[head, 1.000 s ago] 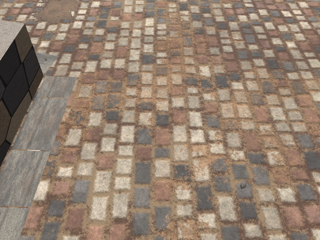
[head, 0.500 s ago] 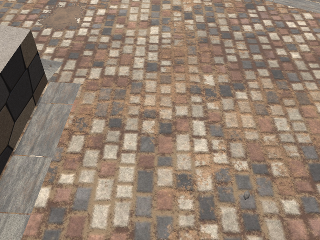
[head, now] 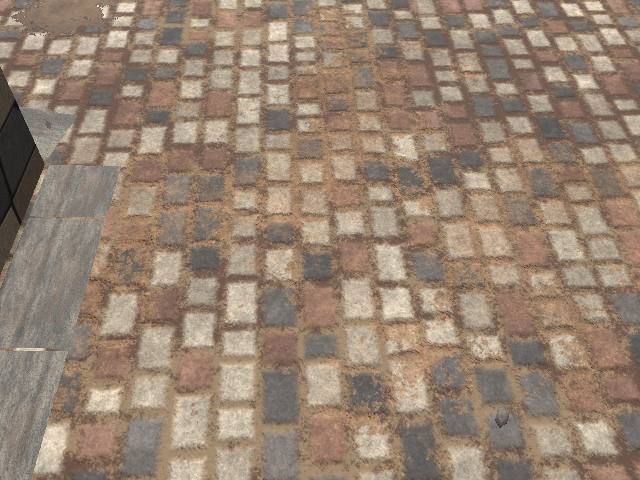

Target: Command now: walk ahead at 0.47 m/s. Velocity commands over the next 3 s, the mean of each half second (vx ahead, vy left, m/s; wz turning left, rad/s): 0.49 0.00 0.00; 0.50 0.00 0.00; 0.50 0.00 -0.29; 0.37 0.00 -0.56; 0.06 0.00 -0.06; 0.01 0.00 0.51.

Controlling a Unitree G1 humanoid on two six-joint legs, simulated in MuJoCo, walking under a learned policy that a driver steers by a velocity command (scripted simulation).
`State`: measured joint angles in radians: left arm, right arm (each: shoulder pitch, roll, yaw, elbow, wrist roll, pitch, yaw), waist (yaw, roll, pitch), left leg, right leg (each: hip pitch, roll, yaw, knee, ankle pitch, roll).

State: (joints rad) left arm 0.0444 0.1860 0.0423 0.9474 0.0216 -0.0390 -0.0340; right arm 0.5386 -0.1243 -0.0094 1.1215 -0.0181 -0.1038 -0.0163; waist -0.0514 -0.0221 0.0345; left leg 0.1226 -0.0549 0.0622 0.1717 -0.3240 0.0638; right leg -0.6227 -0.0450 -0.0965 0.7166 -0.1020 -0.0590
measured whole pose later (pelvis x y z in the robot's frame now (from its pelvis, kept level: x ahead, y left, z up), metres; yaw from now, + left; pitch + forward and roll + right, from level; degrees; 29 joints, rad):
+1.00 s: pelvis +0.58 +0.03 +0.01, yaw +0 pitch +0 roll +1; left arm 0.14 0.21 0.05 0.93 0.03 -0.04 -0.03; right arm 0.44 -0.17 -0.04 1.06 -0.01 -0.10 0.00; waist -0.03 -0.04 0.03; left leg -0.02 -0.09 0.10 0.21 -0.20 0.10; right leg -0.64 -0.12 -0.02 0.86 -0.08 -0.03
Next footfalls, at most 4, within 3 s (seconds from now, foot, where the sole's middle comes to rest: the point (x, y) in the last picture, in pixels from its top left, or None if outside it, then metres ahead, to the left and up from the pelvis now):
0.10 right None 0.24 -0.08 -0.77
0.66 left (271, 434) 0.56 0.09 -0.77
1.22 right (342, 307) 0.87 -0.08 -0.77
1.78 left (297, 202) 1.22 0.01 -0.77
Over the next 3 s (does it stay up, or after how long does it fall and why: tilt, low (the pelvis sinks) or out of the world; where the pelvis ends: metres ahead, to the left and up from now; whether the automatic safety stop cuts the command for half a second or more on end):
stays up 1.10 -0.03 0.01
